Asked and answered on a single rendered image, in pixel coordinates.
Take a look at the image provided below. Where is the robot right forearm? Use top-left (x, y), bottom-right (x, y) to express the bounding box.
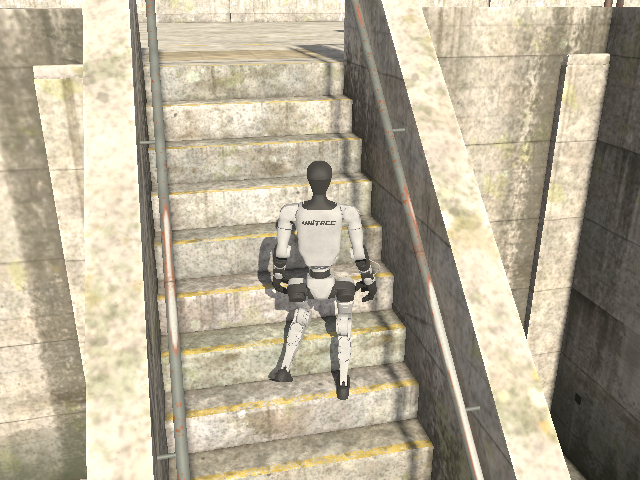
top-left (355, 245), bottom-right (375, 285)

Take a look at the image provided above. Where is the robot left hand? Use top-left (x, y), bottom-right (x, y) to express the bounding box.
top-left (272, 274), bottom-right (293, 294)

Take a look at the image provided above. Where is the robot right upper arm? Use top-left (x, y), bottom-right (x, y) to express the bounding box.
top-left (340, 204), bottom-right (366, 261)

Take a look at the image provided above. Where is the robot right hand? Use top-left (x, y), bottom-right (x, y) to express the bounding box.
top-left (355, 281), bottom-right (377, 302)

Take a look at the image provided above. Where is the robot left shin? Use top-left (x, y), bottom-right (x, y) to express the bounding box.
top-left (281, 307), bottom-right (306, 372)

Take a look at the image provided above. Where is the robot left forearm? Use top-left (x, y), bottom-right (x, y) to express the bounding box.
top-left (273, 244), bottom-right (287, 279)

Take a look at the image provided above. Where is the robot right thigh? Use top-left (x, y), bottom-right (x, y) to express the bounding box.
top-left (334, 276), bottom-right (355, 336)

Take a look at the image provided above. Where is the robot left upper arm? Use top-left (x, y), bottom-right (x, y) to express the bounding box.
top-left (276, 203), bottom-right (299, 258)

